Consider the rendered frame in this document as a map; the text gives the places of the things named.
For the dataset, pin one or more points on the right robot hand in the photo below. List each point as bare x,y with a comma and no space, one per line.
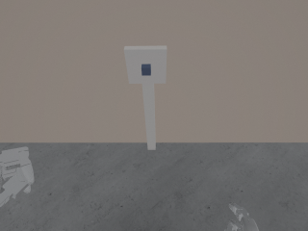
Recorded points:
247,223

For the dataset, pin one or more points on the button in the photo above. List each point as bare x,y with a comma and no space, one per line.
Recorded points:
145,69

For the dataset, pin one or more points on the panel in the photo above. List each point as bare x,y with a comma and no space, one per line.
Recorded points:
156,56

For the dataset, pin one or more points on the left robot hand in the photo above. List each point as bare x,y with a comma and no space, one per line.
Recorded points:
15,168

